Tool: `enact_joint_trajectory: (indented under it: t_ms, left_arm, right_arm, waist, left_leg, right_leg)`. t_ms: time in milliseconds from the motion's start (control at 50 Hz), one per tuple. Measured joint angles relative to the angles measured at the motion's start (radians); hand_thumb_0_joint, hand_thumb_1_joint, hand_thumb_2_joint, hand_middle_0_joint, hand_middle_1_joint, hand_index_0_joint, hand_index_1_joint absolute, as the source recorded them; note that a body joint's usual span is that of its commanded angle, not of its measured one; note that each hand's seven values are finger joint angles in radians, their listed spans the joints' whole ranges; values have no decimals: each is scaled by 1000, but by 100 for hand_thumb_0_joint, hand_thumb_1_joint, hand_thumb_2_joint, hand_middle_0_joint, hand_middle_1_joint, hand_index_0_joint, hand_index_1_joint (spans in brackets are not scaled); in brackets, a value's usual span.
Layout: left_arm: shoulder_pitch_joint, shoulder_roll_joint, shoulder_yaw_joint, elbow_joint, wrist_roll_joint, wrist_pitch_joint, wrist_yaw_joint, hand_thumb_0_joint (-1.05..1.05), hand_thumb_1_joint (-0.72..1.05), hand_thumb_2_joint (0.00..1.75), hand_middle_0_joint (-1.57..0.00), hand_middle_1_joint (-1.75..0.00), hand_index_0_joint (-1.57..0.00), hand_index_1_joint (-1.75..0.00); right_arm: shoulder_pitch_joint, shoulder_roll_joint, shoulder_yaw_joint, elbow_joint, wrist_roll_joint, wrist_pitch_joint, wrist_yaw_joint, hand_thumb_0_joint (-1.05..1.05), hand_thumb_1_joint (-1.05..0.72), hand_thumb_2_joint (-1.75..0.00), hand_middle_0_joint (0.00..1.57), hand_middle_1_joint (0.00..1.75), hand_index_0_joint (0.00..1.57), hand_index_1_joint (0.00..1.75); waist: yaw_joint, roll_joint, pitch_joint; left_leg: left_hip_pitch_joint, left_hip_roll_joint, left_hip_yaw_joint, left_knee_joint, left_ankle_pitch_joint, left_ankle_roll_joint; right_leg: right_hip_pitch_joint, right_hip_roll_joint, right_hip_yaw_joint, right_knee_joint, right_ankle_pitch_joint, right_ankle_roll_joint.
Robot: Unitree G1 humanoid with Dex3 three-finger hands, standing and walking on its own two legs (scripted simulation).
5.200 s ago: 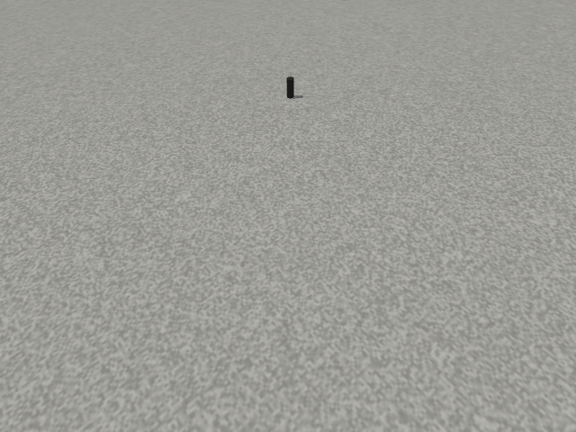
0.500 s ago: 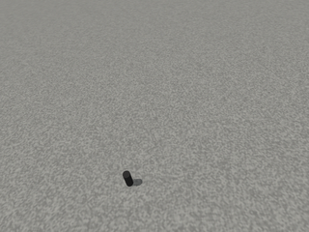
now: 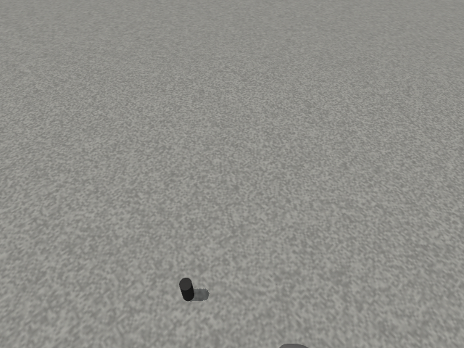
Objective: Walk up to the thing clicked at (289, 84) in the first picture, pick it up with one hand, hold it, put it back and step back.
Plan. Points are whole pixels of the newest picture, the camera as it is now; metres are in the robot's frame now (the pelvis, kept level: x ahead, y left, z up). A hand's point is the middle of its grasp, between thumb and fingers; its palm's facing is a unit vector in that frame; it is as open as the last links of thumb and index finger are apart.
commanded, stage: walk up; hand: left
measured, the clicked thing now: (187, 289) +0.44 +0.18 -0.69
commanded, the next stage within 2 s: stand in 1.32 s
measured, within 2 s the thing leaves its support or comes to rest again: neither
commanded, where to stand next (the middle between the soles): +0.16 -0.02 m, yaw -1 degrees
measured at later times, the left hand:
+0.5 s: hand out of the picture +0.15 +0.24 -0.14, palm faces -0.06 -0.94 -0.35, open 7.4 cm
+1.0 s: hand out of the picture +0.12 +0.24 -0.14, palm faces -0.03 -0.94 -0.33, open 7.4 cm
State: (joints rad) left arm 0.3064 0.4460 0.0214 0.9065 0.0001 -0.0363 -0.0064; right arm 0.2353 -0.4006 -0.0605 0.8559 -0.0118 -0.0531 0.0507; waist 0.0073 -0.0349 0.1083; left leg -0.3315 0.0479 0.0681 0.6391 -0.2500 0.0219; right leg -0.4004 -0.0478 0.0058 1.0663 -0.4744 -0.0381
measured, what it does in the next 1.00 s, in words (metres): steps on the spot: right foot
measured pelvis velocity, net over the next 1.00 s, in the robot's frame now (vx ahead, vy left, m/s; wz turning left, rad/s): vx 0.05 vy -0.01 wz -0.02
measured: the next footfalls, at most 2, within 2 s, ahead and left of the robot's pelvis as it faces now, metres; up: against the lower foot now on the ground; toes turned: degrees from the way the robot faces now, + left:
right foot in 0.20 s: +0.14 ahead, -0.14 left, +0.00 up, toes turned -2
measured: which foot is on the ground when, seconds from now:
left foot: down 0.00-1.00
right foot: up 0.00-0.18, down 0.20-1.00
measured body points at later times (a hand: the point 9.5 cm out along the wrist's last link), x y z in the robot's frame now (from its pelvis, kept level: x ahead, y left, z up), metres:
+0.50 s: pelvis +0.04 -0.01 +0.01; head +0.06 -0.01 +0.46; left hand +0.15 +0.29 -0.12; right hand +0.11 -0.30 -0.13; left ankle +0.06 +0.11 -0.72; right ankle +0.10 -0.14 -0.72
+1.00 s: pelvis +0.05 -0.01 +0.02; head +0.07 -0.01 +0.47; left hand +0.12 +0.29 -0.11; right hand +0.14 -0.31 -0.11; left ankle +0.06 +0.11 -0.72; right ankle +0.10 -0.14 -0.72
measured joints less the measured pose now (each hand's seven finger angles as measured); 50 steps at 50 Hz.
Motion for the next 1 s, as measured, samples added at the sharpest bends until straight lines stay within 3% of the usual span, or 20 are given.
enact_joint_trajectory:
  t_ms: [100, 200, 240, 280, 340, 640, 1000]
  left_arm:
    - [-41, -7, 5, 2, -5, -2, 2, 1, 90, 90, -20, -30, -21, -30]
    - [-81, -23, 9, 30, 0, 8, 8, 1, 90, 90, -20, -30, -21, -30]
    - [-101, -39, 7, 49, 7, 11, 10, 1, 90, 90, -20, -30, -21, -30]
    - [-126, -49, -7, 61, 7, 16, 5, 1, 90, 90, -20, -30, -21, -30]
    - [-164, -67, -23, 77, 7, 24, 3, 1, 90, 90, -20, -30, -21, -30]
    - [-263, -88, -31, 198, -6, 27, -10, 1, 90, 90, -20, -30, -21, -30]
    - [-220, -94, -19, 274, 7, 32, -12, 1, 90, 90, -20, -30, -21, -30]
  right_arm:
    - [-1, 8, 27, 10, -2, 13, -22, 1, -90, -90, 20, 30, 21, 30]
    - [-26, 9, 42, 27, 15, 38, -33, 1, -90, -90, 20, 30, 21, 30]
    - [-55, 12, 43, 47, 24, 54, -40, 1, -90, -90, 20, 30, 21, 30]
    - [-80, 20, 45, 67, 26, 62, -44, 1, -90, -90, 20, 30, 21, 30]
    - [-109, 28, 49, 102, 24, 60, -39, 1, -90, -90, 20, 30, 21, 30]
    - [-154, 39, 68, 282, 5, 44, -28, 1, -90, -90, 20, 30, 21, 30]
    - [-188, 38, 55, 310, 4, 49, -26, 1, -90, -90, 20, 30, 21, 30]
  waist:
    - [-7, -4, 18]
    - [-6, 18, 26]
    - [-6, 48, 31]
    - [-5, 51, 31]
    - [-5, 53, 30]
    - [-8, 18, -26]
    - [8, 35, -33]
  left_leg:
    - [34, -3, 10, -23, -14, 1]
    - [6, 4, 9, 89, -91, -17]
    - [-4, 18, -3, 126, -119, -20]
    - [-3, -2, -12, 126, -155, -11]
    - [20, -16, -3, 64, -72, -18]
    - [154, -24, 6, -194, 35, -22]
    - [199, -15, 1, -283, 67, -31]
  right_leg:
    - [-55, -12, -31, -167, 92, 16]
    - [26, 6, -34, -390, 239, 17]
    - [23, 22, -40, -372, 221, 34]
    - [14, 14, -34, -355, 210, 37]
    - [18, 4, -22, -372, 220, 47]
    - [153, 7, -21, -632, 340, 55]
    - [208, 20, -31, -739, 379, 51]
